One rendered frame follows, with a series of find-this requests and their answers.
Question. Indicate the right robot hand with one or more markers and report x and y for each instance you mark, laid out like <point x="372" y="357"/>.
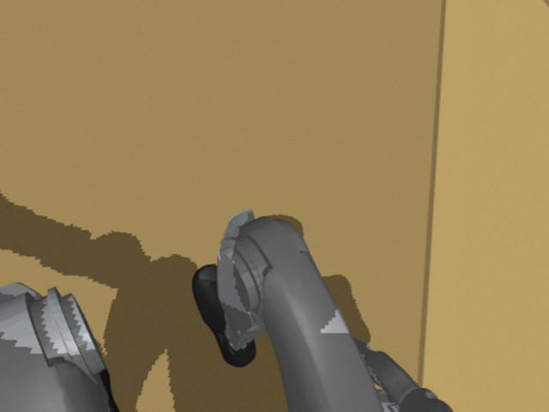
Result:
<point x="387" y="374"/>

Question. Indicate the left robot foot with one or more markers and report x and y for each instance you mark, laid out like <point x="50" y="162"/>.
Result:
<point x="106" y="381"/>

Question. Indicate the right robot foot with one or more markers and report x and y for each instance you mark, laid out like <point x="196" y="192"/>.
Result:
<point x="204" y="287"/>

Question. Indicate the right robot arm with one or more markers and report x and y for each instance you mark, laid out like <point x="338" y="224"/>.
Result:
<point x="423" y="400"/>

